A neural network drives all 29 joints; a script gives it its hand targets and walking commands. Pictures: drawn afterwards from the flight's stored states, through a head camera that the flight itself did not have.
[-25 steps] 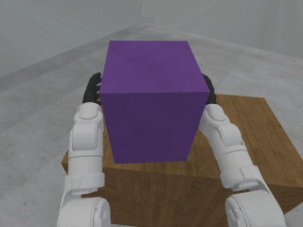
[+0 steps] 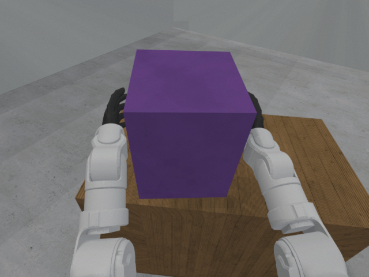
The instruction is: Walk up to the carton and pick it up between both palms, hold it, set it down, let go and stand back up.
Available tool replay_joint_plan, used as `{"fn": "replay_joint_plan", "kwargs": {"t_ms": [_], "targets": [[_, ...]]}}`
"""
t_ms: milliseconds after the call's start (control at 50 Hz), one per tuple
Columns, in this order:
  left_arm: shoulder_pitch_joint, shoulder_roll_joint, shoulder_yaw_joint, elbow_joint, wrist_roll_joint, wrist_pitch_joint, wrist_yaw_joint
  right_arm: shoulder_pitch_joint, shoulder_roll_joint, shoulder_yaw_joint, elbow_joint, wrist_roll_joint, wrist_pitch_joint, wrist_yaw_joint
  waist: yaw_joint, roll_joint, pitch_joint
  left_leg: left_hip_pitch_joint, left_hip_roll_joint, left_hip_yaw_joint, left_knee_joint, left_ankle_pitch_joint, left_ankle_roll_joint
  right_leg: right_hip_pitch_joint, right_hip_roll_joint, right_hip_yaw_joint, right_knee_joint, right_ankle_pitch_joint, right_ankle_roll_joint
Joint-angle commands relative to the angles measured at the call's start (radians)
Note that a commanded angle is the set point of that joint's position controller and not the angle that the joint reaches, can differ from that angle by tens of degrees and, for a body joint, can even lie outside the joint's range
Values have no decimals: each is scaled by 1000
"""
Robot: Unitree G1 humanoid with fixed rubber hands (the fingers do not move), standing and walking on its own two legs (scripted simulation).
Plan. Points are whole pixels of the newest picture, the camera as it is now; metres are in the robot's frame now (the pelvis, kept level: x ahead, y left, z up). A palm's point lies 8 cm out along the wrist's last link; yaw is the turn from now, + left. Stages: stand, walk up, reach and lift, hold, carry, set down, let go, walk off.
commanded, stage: hold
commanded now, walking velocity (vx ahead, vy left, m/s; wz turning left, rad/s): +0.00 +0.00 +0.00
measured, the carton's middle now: (183, 126) +0.38 +0.00 +0.17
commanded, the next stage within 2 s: none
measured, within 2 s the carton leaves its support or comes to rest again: neither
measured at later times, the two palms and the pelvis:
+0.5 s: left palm (112, 127) +0.36 +0.15 +0.19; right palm (250, 128) +0.36 -0.14 +0.18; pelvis +0.00 +0.00 +0.00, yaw +0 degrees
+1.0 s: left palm (112, 124) +0.36 +0.15 +0.19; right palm (250, 127) +0.36 -0.14 +0.18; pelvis +0.00 +0.00 +0.00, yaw +0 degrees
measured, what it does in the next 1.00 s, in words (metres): stands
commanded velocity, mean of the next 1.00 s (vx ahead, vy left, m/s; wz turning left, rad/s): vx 0.00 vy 0.00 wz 0.00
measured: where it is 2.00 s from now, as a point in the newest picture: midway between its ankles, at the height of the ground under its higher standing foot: outside the picture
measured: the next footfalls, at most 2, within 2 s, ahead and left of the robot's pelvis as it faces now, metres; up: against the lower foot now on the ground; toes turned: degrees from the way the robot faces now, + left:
none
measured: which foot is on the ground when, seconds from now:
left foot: down 0.00-1.00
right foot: down 0.00-1.00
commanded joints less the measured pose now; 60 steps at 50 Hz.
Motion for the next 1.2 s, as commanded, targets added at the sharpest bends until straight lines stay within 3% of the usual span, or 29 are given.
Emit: {"fn": "replay_joint_plan", "kwargs": {"t_ms": [0, 40, 120, 240, 400, 460, 540, 720, 760, 960, 1020, 1060, 1080, 1120, 1180], "targets": [[-695, -683, -540, -81, -131, -58, -138, -870, 669, 431, -292, 76, -58, 75, -8, 83, -353, 196, -49, 30, -25, 218, -18, -35, 48, -23, -43, 159, 54], [-729, -693, -552, -86, -146, -67, -136, -901, 675, 415, -296, 65, -69, 82, -14, 81, -382, 201, -44, 28, -29, 186, -18, -54, 49, -29, -47, 108, 47], [-732, -713, -581, -98, -165, -82, -120, -923, 694, 445, -327, 80, -80, 87, -5, 93, -433, 230, -47, 26, -4, 263, -22, -46, 53, -24, -32, 185, 48], [-671, -682, -521, -46, -127, -64, -133, -886, 670, 429, -287, 73, -67, 77, 10, 60, -366, 194, -48, 35, -26, 221, -4, -19, 47, -23, -41, 172, 57], [-708, -693, -554, -90, -146, -72, -134, -894, 690, 443, -305, 78, -74, 73, -7, 76, -409, 216, -55, 32, -5, 281, -16, -14, 50, -20, -29, 242, 60], [-739, -693, -566, -106, -160, -78, -130, -898, 698, 437, -303, 74, -70, 73, -17, 85, -416, 205, -54, 29, -9, 245, -15, -25, 42, -19, -35, 205, 58], [-689, -681, -567, -104, -145, -74, -128, -864, 685, 452, -306, 81, -67, 70, -10, 80, -410, 221, -50, 25, -5, 292, -15, -11, 45, -20, -26, 258, 61], [-701, -697, -548, -78, -136, -64, -132, -882, 669, 419, -280, 72, -71, 84, 2, 94, -358, 215, -46, 31, -24, 238, -22, -51, 52, -32, -44, 135, 49], [-714, -691, -551, -77, -141, -67, -130, -893, 672, 417, -277, 65, -71, 84, 1, 76, -372, 213, -41, 28, -27, 220, -14, -42, 49, -25, -48, 129, 46], [-733, -697, -553, -73, -147, -81, -118, -907, 681, 419, -263, 59, -79, 89, -2, 88, -388, 217, -44, 28, -19, 227, -15, -55, 49, -25, -43, 135, 45], [-714, -701, -548, -64, -144, -75, -121, -914, 683, 430, -282, 69, -80, 86, 9, 71, -400, 216, -48, 30, -18, 247, -10, -31, 49, -23, -41, 174, 54], [-700, -691, -547, -62, -145, -74, -126, -889, 677, 428, -275, 67, -76, 79, -7, 67, -400, 215, -47, 27, -12, 266, -12, -18, 50, -24, -35, 206, 56], [-690, -692, -544, -76, -145, -74, -128, -891, 678, 437, -298, 80, -77, 75, 5, 61, -414, 216, -49, 28, -6, 284, -12, 0, 48, -20, -31, 237, 60], [-687, -685, -532, -71, -132, -69, -133, -888, 676, 434, -286, 79, -72, 70, -4, 69, -388, 209, -49, 28, -10, 282, -11, 2, 44, -17, -30, 252, 60], [-728, -689, -545, -92, -143, -77, -133, -885, 682, 421, -265, 69, -71, 77, -9, 72, -370, 202, -49, 29, -27, 225, -12, -24, 45, -26, -40, 170, 56]]}}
